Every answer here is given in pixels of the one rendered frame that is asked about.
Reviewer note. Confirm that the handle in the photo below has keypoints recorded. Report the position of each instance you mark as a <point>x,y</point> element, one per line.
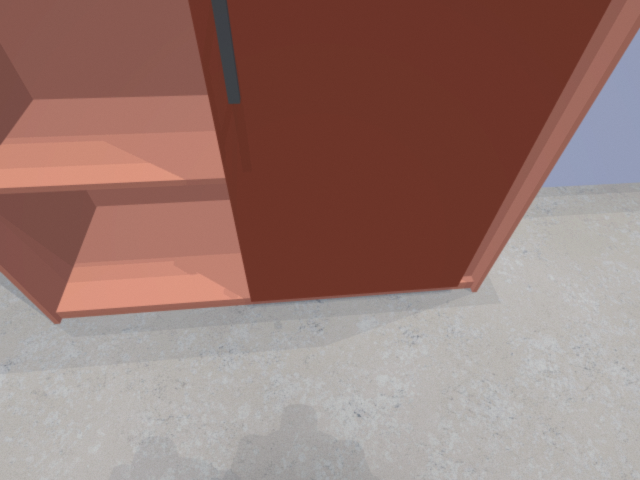
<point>223,29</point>

